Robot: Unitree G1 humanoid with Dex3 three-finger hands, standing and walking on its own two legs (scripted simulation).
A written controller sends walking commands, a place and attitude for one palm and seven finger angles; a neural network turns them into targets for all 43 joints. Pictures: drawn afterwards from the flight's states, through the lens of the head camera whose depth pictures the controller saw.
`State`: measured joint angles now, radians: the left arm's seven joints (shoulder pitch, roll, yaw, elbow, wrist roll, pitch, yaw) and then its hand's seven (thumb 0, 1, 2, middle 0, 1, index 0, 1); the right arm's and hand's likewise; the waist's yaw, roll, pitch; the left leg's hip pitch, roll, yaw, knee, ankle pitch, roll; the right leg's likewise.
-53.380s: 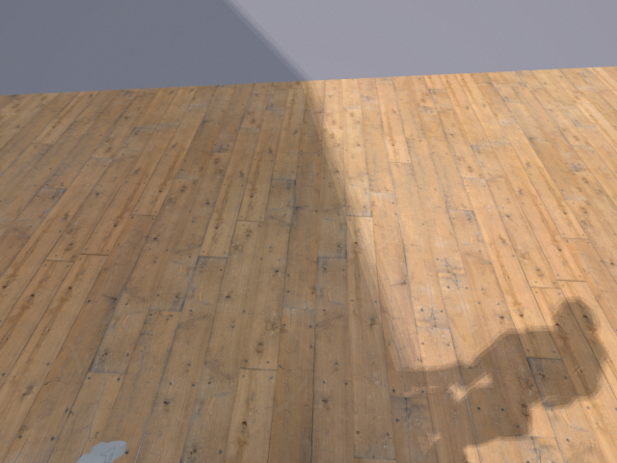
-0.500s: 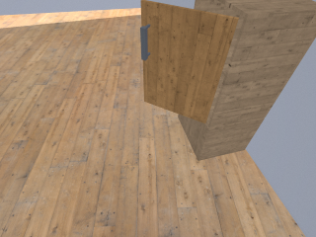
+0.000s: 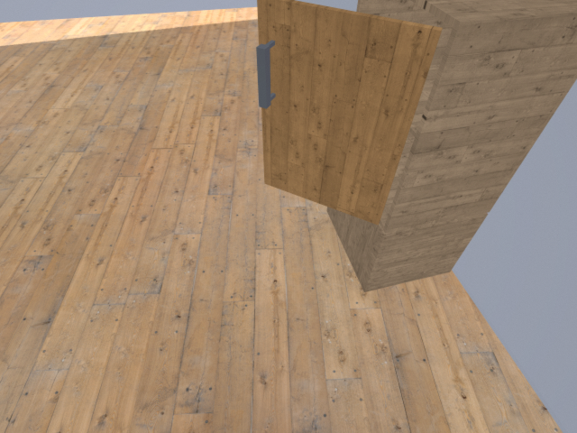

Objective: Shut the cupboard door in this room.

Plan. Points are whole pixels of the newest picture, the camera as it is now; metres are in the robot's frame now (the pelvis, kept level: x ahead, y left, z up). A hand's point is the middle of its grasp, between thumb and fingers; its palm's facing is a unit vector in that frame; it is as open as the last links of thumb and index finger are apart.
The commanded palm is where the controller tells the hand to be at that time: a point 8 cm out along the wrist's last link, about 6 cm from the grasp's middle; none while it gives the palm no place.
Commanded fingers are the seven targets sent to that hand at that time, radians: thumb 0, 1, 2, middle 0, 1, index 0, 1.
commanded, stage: look to check the result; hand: left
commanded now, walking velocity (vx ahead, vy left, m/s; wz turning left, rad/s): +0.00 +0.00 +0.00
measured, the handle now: (268, 74) +0.93 +0.10 +0.05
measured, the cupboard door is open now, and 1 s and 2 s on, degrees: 48 48 48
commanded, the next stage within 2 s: walk to a spot facing it in 0.14 s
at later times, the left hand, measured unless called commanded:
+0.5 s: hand out of the picture +0.01 +0.18 -0.19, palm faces +0.10 -0.97 -0.20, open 7.4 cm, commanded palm none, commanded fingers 0.00 0.90 0.90 -0.20 -0.30 -0.20 -0.30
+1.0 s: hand out of the picture +0.05 +0.24 -0.16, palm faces +0.34 -0.90 -0.28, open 7.4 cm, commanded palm none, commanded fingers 0.00 0.90 0.90 -0.20 -0.30 -0.20 -0.30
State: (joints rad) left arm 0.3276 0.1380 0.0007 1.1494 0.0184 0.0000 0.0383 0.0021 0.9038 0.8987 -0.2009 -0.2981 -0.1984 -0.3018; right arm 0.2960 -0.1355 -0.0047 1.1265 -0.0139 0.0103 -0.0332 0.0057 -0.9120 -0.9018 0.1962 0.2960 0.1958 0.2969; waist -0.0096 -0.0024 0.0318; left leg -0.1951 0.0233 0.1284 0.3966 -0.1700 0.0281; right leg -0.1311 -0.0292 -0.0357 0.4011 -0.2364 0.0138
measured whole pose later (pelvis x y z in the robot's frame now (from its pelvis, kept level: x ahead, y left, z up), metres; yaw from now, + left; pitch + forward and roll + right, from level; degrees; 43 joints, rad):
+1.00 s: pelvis +0.01 +0.00 +0.00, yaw +22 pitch +3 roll -2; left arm 0.10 0.26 0.07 0.88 0.03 0.06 0.02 0.00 0.90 0.90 -0.20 -0.30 -0.20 -0.30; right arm 0.22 -0.23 -0.06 0.94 -0.03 0.05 -0.01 0.01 -0.91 -0.90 0.20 0.30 0.20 0.30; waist -0.05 0.02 0.08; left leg -0.34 -0.09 -0.14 0.41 -0.12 0.05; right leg -0.42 -0.01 0.04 0.87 -0.39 0.07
